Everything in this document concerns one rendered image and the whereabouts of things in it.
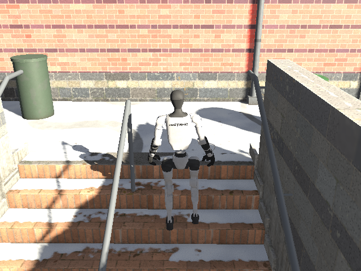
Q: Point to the stairs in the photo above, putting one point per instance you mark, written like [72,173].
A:
[57,214]

